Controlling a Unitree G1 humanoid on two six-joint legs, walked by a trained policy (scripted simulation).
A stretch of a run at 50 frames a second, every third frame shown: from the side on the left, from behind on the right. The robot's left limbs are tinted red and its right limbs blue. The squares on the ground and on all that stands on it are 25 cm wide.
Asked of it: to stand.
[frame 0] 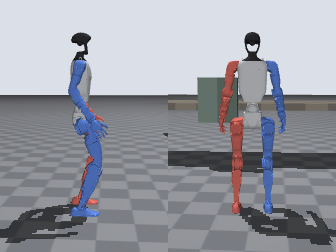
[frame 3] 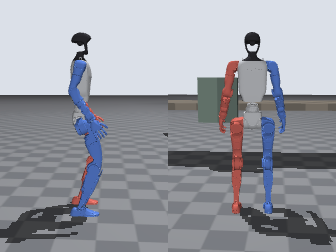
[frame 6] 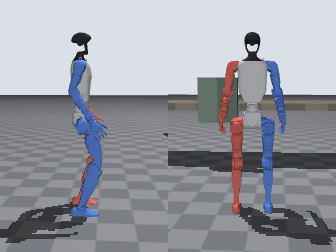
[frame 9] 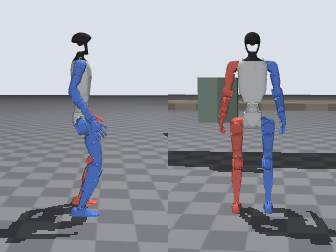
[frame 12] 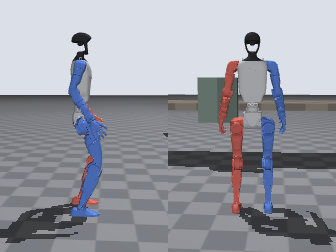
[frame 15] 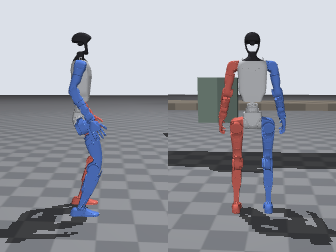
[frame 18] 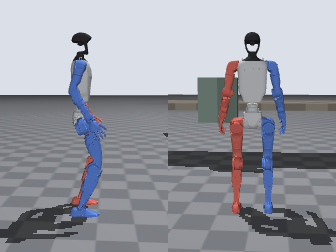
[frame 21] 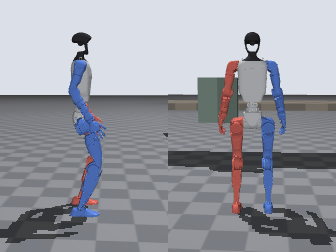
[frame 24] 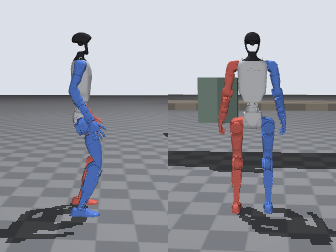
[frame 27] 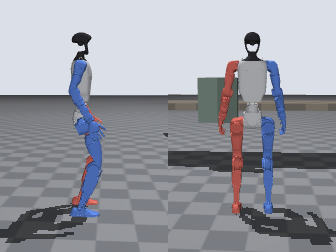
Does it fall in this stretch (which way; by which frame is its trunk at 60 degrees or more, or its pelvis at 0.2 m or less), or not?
no
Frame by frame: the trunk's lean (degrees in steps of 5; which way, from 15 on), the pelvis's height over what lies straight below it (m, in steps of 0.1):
0: 0, 0.8
3: 0, 0.8
6: 0, 0.8
9: 0, 0.8
12: 0, 0.8
15: 0, 0.8
18: 0, 0.8
21: 0, 0.8
24: 0, 0.8
27: 0, 0.8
